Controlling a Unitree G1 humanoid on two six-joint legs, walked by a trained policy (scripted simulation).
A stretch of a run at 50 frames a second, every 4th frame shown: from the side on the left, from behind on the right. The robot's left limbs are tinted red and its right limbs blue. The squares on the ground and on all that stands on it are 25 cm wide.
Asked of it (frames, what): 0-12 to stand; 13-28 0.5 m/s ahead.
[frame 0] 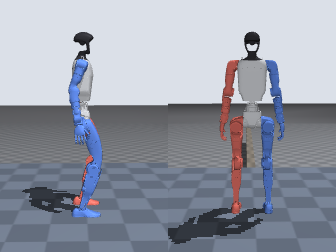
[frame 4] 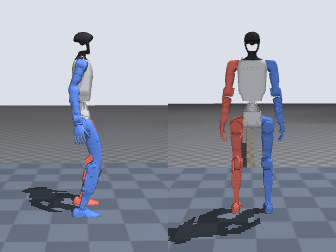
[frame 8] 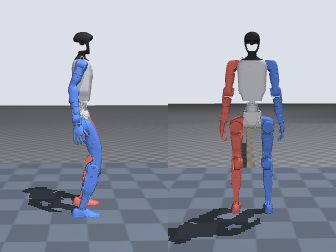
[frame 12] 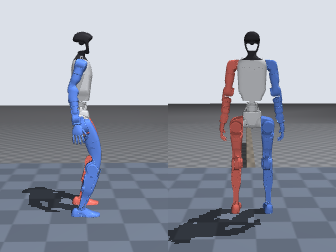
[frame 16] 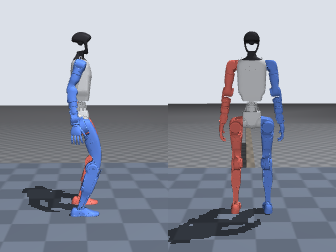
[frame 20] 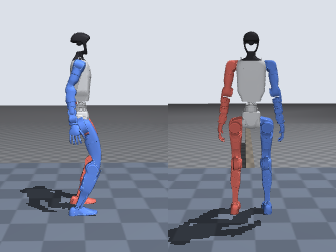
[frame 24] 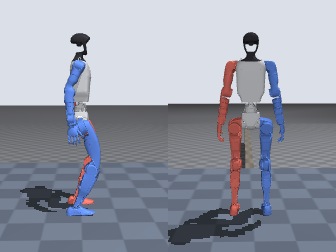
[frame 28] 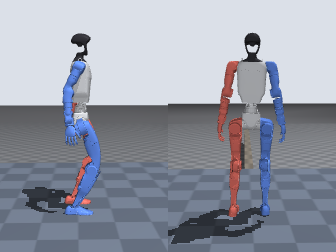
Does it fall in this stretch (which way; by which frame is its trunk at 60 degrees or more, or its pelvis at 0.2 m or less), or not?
no
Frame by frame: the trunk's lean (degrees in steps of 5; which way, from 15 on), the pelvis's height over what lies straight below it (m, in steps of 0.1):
0: 0, 0.8
4: 0, 0.8
8: 0, 0.8
12: 0, 0.8
16: 0, 0.8
20: 0, 0.8
24: 0, 0.8
28: 0, 0.8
